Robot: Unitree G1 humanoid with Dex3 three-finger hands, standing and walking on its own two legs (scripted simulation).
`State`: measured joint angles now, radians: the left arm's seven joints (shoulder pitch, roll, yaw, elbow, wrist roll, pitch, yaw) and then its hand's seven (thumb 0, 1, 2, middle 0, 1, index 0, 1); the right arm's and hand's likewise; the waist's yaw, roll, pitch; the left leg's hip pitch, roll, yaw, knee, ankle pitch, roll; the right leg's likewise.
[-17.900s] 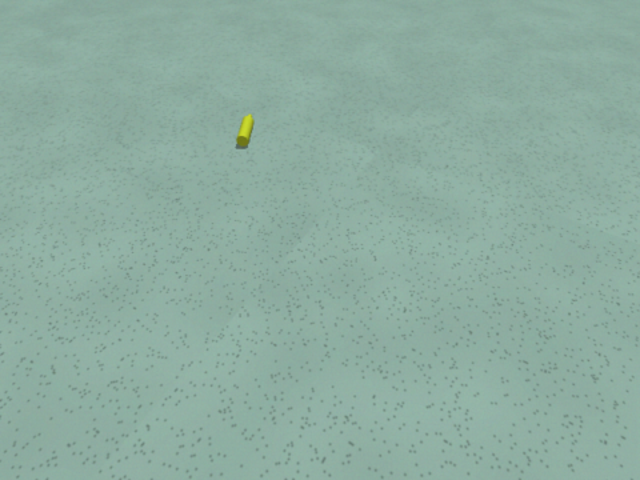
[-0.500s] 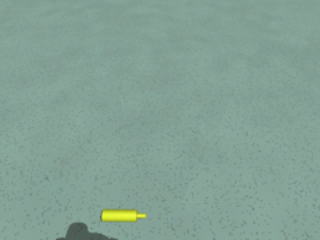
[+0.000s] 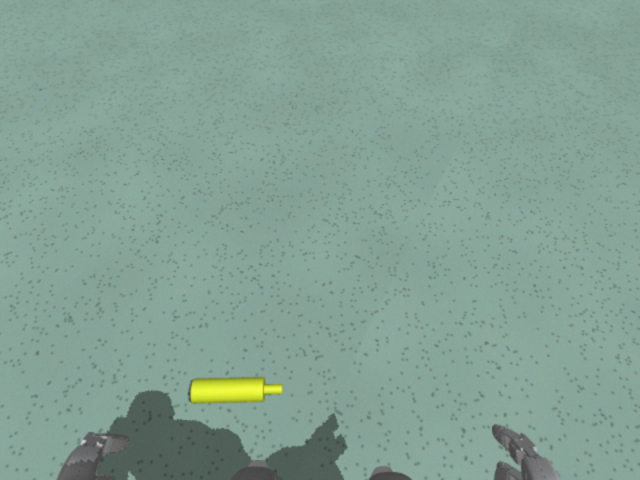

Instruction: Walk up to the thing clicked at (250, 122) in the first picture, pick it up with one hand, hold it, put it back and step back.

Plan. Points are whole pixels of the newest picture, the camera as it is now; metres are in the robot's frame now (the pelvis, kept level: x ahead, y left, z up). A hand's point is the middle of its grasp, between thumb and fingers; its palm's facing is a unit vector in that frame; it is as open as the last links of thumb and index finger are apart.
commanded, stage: rise first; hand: left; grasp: from above
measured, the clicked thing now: (238, 389) +0.40 +0.22 -0.69
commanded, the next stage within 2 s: none
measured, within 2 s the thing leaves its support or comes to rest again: neither
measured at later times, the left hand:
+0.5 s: hand out of the picture +0.12 +0.27 -0.21, palm faces -0.23 -0.82 -0.52, open 14.2 cm
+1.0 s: hand (168, 433) +0.25 +0.30 -0.41, palm faces -0.46 -0.36 -0.81, open 14.1 cm
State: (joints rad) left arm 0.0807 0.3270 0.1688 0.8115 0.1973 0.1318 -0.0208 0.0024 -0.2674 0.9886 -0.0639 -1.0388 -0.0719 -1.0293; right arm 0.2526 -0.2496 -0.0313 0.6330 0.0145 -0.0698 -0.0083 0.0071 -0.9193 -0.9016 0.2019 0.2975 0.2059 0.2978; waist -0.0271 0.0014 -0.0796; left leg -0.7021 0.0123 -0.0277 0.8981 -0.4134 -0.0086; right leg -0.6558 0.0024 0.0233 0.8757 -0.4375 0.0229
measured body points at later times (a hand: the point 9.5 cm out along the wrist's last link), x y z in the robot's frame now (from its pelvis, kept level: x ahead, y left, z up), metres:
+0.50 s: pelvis -0.02 +0.00 -0.08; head +0.10 +0.02 +0.35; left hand +0.13 +0.31 -0.18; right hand +0.18 -0.24 -0.17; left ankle +0.01 +0.12 -0.69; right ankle -0.01 -0.14 -0.69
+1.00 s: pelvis -0.08 -0.01 -0.28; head +0.12 +0.01 +0.12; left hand +0.27 +0.32 -0.37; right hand +0.07 -0.28 -0.41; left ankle +0.01 +0.12 -0.69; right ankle -0.01 -0.14 -0.69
